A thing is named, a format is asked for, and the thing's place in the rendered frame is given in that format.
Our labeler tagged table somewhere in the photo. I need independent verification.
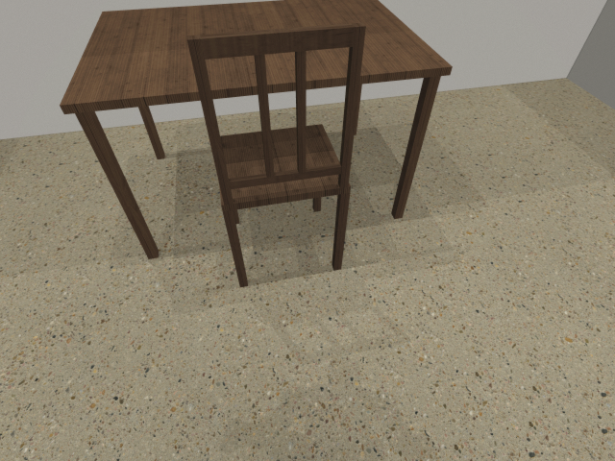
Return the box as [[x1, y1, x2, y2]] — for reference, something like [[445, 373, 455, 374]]
[[60, 0, 453, 259]]

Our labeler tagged chair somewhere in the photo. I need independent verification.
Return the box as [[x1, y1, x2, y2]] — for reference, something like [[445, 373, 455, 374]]
[[187, 23, 366, 287]]

